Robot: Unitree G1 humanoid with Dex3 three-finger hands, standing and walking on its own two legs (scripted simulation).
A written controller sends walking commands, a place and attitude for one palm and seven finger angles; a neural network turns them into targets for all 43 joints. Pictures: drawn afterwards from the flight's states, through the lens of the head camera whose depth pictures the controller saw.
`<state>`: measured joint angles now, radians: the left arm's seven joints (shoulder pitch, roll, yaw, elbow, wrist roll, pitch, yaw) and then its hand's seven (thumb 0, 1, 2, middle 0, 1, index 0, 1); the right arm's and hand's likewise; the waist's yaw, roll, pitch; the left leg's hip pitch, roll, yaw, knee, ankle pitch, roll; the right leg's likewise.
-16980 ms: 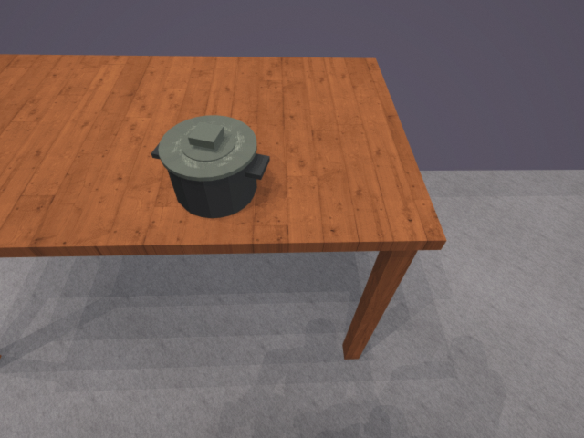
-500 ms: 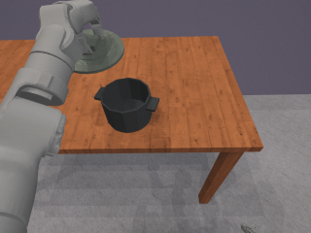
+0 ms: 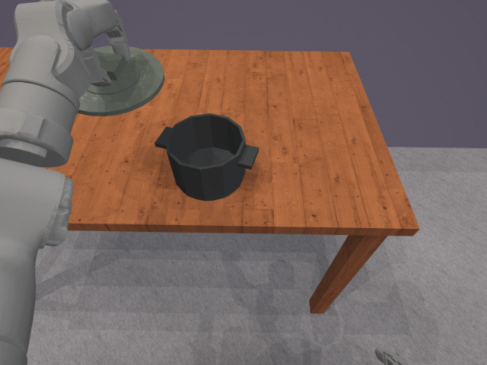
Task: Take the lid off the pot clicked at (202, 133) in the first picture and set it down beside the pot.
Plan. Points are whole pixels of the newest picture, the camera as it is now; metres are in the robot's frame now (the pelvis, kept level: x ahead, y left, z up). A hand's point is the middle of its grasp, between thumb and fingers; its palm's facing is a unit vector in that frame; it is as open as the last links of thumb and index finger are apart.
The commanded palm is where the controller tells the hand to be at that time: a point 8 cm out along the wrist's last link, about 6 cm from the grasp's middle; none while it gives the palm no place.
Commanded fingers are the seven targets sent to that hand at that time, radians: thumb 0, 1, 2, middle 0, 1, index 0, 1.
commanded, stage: move the lid sideways beside the pot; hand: left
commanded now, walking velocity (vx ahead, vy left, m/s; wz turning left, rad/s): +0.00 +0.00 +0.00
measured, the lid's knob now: (106, 65) +0.51 +0.20 +0.22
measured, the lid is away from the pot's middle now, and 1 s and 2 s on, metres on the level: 0.14 0.24 0.23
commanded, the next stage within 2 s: lower the lid onto the table in 1.02 s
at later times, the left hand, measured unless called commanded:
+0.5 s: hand (56, 59) +0.49 +0.25 +0.25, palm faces -0.25 -0.07 -0.97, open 8.1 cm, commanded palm +0.49 +0.25 +0.33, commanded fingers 0.00 0.62 1.01 -0.95 -1.11 -0.79 -1.02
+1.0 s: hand (24, 66) +0.48 +0.30 +0.25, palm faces -0.28 -0.04 -0.96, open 8.1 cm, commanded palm +0.50 +0.29 +0.33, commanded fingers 0.00 0.62 1.01 -0.95 -1.11 -0.79 -1.02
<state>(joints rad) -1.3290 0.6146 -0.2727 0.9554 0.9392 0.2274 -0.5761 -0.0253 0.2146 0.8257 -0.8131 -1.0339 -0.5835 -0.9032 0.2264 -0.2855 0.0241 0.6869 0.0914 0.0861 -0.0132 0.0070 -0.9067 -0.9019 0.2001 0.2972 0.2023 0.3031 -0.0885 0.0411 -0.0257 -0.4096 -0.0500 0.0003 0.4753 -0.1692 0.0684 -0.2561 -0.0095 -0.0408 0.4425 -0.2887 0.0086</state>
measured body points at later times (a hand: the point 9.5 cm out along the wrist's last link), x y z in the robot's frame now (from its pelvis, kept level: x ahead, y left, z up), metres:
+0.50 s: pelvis +0.00 +0.01 +0.00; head +0.05 +0.01 +0.45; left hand +0.49 +0.25 +0.31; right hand +0.07 -0.26 -0.12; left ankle +0.04 +0.08 -0.74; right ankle -0.04 -0.13 -0.74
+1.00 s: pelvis +0.00 +0.01 +0.00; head +0.06 +0.01 +0.44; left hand +0.49 +0.29 +0.30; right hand +0.06 -0.27 -0.12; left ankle +0.04 +0.08 -0.74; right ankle -0.04 -0.13 -0.74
